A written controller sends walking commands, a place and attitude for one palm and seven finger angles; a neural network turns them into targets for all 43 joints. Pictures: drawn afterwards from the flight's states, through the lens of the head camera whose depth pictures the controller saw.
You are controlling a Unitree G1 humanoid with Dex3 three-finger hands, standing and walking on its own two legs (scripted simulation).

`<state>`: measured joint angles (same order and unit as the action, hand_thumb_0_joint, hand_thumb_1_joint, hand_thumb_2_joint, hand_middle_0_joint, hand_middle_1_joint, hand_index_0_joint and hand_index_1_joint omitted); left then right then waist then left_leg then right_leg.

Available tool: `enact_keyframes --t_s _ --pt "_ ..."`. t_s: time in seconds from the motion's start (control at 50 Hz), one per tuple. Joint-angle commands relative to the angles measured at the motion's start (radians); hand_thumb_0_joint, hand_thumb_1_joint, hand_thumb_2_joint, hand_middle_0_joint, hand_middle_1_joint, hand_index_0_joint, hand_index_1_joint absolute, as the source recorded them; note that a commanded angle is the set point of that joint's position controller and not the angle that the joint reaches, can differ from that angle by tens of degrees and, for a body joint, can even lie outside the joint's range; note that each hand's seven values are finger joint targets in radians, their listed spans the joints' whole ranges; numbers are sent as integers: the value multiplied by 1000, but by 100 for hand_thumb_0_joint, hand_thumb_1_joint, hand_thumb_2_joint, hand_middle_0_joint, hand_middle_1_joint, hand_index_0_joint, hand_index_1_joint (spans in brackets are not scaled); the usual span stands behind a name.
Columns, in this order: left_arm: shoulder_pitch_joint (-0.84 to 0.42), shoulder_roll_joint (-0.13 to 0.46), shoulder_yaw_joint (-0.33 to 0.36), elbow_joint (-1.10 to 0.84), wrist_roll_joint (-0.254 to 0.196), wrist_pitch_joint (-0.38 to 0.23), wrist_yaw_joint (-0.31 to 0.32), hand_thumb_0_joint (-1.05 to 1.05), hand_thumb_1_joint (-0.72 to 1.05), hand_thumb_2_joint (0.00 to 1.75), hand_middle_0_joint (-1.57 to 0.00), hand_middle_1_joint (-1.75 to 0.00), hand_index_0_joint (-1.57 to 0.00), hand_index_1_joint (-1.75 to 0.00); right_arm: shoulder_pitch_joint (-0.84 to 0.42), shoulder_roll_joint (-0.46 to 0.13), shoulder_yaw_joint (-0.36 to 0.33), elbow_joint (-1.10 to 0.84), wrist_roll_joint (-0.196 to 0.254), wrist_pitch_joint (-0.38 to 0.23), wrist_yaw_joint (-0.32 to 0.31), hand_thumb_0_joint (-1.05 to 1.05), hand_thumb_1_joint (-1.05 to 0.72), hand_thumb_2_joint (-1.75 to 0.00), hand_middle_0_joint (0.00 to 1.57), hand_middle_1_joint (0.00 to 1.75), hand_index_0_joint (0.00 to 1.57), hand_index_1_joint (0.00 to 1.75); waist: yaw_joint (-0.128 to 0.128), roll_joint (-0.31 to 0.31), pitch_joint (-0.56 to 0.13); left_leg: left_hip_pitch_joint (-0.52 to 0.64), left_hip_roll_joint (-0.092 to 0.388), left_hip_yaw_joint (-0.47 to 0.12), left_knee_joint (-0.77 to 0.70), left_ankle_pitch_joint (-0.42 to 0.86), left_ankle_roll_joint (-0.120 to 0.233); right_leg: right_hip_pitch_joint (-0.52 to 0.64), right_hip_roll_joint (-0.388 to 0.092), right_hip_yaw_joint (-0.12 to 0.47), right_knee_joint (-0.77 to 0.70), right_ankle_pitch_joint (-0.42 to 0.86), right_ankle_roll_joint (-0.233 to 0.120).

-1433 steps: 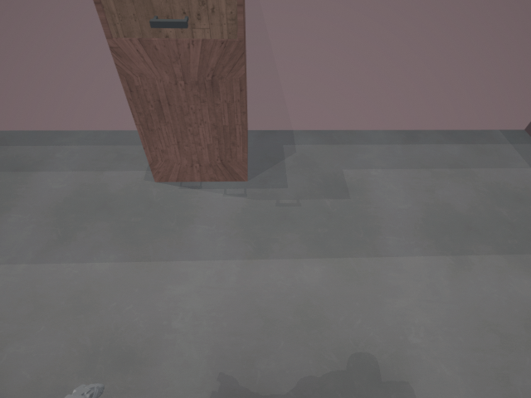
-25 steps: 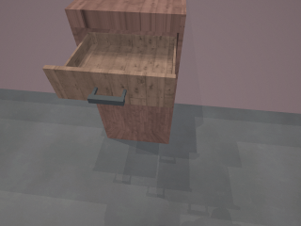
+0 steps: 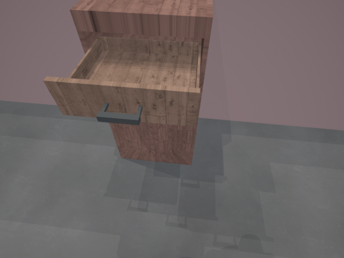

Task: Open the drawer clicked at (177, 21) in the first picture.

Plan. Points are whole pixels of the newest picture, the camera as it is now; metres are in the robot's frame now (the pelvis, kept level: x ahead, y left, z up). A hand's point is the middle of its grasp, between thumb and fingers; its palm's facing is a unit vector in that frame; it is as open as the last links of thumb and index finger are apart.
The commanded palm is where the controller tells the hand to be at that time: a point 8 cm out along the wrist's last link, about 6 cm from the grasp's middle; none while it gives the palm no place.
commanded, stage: look to check the result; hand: left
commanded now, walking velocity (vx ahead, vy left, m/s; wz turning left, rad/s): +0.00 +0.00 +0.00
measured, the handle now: (120, 112) +0.48 +0.18 +0.04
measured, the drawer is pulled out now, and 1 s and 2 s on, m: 0.29 0.29 0.29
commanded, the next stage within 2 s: stand and wait in 0.36 s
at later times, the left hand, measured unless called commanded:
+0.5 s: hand out of the picture +0.01 +0.16 -0.18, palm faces +0.05 -0.98 -0.18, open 7.3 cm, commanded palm none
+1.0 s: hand out of the picture +0.01 +0.15 -0.18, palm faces +0.05 -0.98 -0.18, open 7.3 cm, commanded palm none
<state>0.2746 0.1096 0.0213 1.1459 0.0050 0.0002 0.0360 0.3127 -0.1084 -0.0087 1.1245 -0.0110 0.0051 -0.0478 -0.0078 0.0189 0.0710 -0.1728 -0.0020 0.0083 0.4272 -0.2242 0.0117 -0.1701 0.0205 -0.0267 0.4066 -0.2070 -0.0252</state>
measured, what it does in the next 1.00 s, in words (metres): stands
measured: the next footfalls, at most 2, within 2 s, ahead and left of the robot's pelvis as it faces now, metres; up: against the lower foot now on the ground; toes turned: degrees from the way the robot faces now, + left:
none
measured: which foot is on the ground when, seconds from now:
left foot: down 0.00-1.00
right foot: down 0.00-1.00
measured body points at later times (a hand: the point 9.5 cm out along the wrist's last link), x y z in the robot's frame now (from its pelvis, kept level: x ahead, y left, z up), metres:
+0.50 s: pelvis +0.01 +0.00 +0.00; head +0.04 -0.01 +0.45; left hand +0.01 +0.21 -0.16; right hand -0.01 -0.20 -0.17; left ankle +0.01 +0.11 -0.74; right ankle +0.01 -0.10 -0.74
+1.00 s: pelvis +0.02 -0.01 +0.00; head +0.04 -0.01 +0.45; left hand +0.01 +0.21 -0.16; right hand +0.00 -0.21 -0.16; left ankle +0.01 +0.11 -0.74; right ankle +0.01 -0.10 -0.74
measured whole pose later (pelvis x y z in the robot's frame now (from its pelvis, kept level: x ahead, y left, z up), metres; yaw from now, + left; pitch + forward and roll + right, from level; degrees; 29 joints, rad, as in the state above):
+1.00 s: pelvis +0.02 -0.01 +0.00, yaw +0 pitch -2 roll +0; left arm 0.27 0.12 0.02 1.14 0.00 -0.01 0.04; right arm 0.29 -0.11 -0.01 1.14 -0.01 0.00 -0.05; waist -0.01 0.01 0.07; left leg -0.13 0.01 0.01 0.40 -0.24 0.00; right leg -0.13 0.03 -0.02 0.39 -0.23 -0.03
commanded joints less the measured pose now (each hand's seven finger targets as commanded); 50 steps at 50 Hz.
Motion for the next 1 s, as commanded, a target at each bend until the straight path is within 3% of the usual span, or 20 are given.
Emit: enact_keyframes --t_s 0.0,0.06,0.14,0.52,0.66,0.98 --pt "76 94 12 -15 2 -10 6 0 90 90 -20 -30 -20 -30 91 -68 -12 -6 2 -5 -2 0 -90 -90 20 30 20 30 -2 -23 28 -15 90 -76 -80 70 26 -30 -100 93 -92 26 -30" --pt "75 95 13 -16 3 -9 6 0 90 90 -20 -30 -20 -30 91 -66 -11 -2 2 -5 -2 0 -90 -90 20 30 20 30 -1 12 38 -18 93 -76 -85 69 27 -37 -99 91 -90 27 -29" --pt "77 91 13 -13 3 -10 7 0 90 90 -20 -30 -20 -30 89 -67 -12 -2 2 -10 -5 0 -90 -90 20 30 20 30 -1 -2 10 5 97 -80 -80 113 29 -17 -99 86 -77 74 -28" --pt "86 101 12 -17 1 -16 8 0 90 90 -20 -30 -20 -30 72 -70 -14 3 5 -12 -4 0 -90 -90 20 30 20 30 3 -29 12 33 96 -69 -83 136 26 -7 -98 94 -84 118 -27" --pt "78 102 11 -22 0 -16 8 0 90 90 -20 -30 -20 -30 77 -70 -13 10 3 -10 -5 0 -90 -90 20 30 20 30 0 -3 22 24 96 -66 -84 135 22 0 -99 97 -85 127 -29" --pt "76 110 10 -21 0 -18 8 0 90 90 -20 -30 -20 -30 72 -75 -15 10 4 -11 -6 0 -90 -90 20 30 20 30 -1 -12 11 38 97 -63 -81 161 18 13 -103 93 -84 167 -28"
